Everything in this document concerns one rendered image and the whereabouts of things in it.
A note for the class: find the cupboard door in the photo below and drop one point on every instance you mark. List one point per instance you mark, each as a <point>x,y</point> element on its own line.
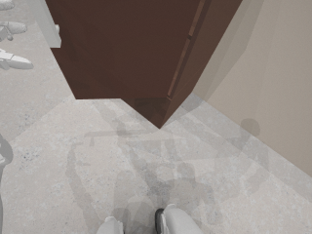
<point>121,48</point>

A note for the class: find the robot right shin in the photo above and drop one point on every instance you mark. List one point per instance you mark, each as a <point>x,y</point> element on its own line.
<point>171,206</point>

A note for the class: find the left robot hand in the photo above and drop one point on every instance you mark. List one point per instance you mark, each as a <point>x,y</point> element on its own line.
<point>8,60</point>

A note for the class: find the robot left upper arm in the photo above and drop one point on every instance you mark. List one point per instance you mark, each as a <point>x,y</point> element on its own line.
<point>6,157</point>

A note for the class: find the robot left shin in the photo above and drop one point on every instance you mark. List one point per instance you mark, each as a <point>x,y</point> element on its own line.
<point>109,218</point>

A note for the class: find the robot shin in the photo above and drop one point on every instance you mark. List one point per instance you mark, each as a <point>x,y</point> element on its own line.
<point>171,206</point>
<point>109,218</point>

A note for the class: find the handle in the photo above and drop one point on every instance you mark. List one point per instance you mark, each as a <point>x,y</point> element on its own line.
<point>43,17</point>

